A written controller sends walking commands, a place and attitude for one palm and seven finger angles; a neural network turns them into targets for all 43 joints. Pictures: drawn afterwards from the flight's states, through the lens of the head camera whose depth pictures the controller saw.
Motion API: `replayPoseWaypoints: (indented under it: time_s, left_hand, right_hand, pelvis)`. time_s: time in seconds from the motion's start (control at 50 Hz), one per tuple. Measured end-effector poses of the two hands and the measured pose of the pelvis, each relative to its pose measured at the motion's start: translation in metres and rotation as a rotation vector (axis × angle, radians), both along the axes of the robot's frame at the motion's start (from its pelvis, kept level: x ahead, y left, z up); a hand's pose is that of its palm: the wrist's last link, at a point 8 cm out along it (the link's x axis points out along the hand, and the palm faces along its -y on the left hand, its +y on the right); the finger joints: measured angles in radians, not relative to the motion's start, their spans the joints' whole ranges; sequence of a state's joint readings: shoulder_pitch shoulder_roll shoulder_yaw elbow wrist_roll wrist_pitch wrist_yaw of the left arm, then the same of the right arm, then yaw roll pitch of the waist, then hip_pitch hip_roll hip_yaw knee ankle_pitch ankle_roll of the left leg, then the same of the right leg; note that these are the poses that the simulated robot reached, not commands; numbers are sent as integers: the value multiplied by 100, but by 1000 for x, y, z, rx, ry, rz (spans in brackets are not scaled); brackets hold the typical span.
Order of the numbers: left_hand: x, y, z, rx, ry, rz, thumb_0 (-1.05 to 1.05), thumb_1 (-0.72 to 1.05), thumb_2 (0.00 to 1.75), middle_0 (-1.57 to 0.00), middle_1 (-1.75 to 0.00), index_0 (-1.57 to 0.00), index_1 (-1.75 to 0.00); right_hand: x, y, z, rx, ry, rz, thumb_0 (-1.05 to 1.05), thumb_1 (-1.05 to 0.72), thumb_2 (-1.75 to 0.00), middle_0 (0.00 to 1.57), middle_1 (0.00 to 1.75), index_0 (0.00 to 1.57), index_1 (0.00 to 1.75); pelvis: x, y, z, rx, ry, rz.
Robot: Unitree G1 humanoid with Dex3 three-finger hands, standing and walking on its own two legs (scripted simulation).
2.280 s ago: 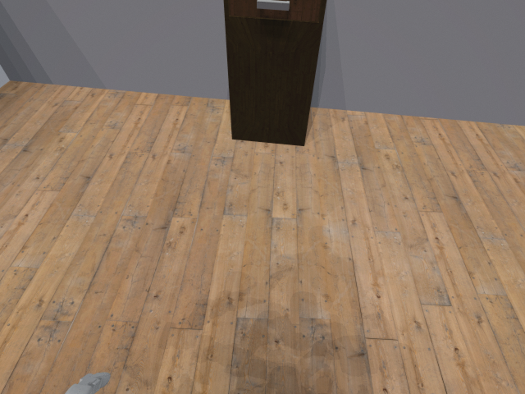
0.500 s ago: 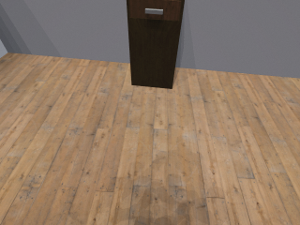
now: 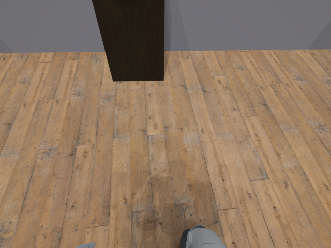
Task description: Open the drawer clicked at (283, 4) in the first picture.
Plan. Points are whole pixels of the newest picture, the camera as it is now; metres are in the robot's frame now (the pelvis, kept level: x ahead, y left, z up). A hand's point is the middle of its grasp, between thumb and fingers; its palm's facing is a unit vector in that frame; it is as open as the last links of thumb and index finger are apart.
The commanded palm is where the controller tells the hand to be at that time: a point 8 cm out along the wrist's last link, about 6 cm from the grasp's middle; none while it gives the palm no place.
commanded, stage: walk to a spot facing it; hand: left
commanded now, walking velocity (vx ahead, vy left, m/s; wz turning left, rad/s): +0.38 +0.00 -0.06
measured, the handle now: out of the picture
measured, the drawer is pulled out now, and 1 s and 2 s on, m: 0.00 0.00 0.00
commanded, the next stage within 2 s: turn to face it in 1.20 s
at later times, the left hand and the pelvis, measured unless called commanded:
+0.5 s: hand (105, 241) +0.16 +0.17 -0.18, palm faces +0.15 -0.98 -0.11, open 7.3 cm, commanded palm none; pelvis +0.21 +0.01 +0.01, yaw +3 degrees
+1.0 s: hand (120, 128) +0.53 +0.18 -0.15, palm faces -0.12 -0.98 -0.18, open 7.4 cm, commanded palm none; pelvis +0.41 +0.01 +0.01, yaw -6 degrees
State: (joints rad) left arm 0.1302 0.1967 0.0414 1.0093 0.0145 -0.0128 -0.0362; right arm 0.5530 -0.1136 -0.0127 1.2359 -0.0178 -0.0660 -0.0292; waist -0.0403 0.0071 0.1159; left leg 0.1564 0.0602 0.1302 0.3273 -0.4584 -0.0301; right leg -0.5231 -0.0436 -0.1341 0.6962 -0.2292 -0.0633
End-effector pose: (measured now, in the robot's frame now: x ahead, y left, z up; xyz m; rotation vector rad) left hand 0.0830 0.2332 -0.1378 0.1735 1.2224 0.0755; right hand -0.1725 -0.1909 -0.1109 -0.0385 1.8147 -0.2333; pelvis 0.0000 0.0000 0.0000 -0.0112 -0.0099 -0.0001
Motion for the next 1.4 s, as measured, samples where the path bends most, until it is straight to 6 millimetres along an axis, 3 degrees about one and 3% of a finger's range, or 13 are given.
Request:
replayPoseWaypoints:
  time_s: [0.06, 0.12, 0.22, 0.3, 0.4, 0.52, 0.62, 0.8, 0.94, 1.06, 1.14, 1.28, 1.4]
  left_hand:
    - [53, -10, -4, 28, -97, -15, 1, 92, 90, -19, -30, -20, -30]
    - [75, -18, -1, 26, -122, 8, 0, 92, 90, -19, -30, -20, -30]
    - [78, -27, 8, 21, -58, 52, 0, 93, 90, -20, -30, -20, -30]
    - [74, -22, 11, 18, 3, 82, 0, 94, 90, -20, -30, -20, -30]
    - [69, -18, 3, -23, 81, 143, 0, 93, 90, -20, -30, -20, -30]
    - [65, -5, -17, -79, 223, 219, 1, 91, 90, -20, -30, -20, -30]
    - [100, 15, -11, -80, 299, 180, 1, 91, 90, -20, -30, -20, -30]
    - [251, 40, 8, -31, 132, 96, 1, 91, 90, -19, -30, -20, -30]
    - [382, 20, 14, -8, 27, -22, 1, 92, 90, -19, -30, -20, -30]
    - [496, -26, 9, 12, -82, -127, 1, 91, 90, -19, -30, -20, -30]
    - [528, -48, 8, 8, -129, -103, 0, 91, 90, -19, -30, -20, -30]
    - [532, -43, 25, 53, -65, -19, -2, 96, 90, -20, -30, -20, -30]
    - [520, -42, 19, 29, 39, 49, -1, 94, 90, -20, -30, -20, -30]
  right_hand:
    - [26, -13, -14, 13, 23, -21, 0, -91, -90, 21, 30, 20, 30]
    - [84, -32, -25, -7, -73, -8, 1, -91, -90, 21, 30, 20, 30]
    - [221, -58, -24, -52, -361, 67, 0, -91, -90, 20, 29, 20, 30]
    - [319, -61, -12, -61, -544, 118, 0, -91, -90, 20, 29, 19, 30]
    - [411, -51, 2, -64, -648, 200, 0, -93, -90, 20, 29, 19, 30]
    - [497, -17, 2, -69, -692, 292, 0, -92, -90, 20, 29, 19, 30]
    - [511, 5, 1, -80, -676, 235, 0, -92, -90, 20, 29, 20, 30]
    - [468, 7, 3, -103, -424, 94, -1, -94, -90, 20, 29, 20, 30]
    - [446, 23, -7, -32, -248, -41, 0, -92, -90, 20, 29, 20, 30]
    - [460, 18, -25, 34, -125, -133, 0, -91, -90, 20, 30, 20, 30]
    - [510, -9, -34, 42, -142, -125, 0, -91, -90, 21, 30, 20, 30]
    - [666, -66, -23, -41, -420, -20, 0, -91, -90, 20, 29, 19, 30]
    - [780, -80, -11, -62, -565, 87, 0, -92, -90, 20, 29, 19, 30]
  pelvis:
    - [32, -15, -13, 9, -12, -9]
    - [54, -23, -10, 4, -31, 1]
    - [91, -26, 7, -4, -32, 11]
    - [123, -23, 14, -15, -22, 19]
    - [164, -10, 16, -31, -12, 31]
    - [222, 19, 4, -41, -7, 44]
    - [257, 38, 8, -17, -17, 12]
    - [325, 45, 23, 7, -6, -32]
    - [384, 28, 18, 23, -5, -76]
    - [447, -6, -3, 30, -1, -108]
    - [478, -26, -5, 19, -17, -108]
    - [529, -40, 15, 9, -9, -81]
    - [573, -36, 19, -4, -6, -36]
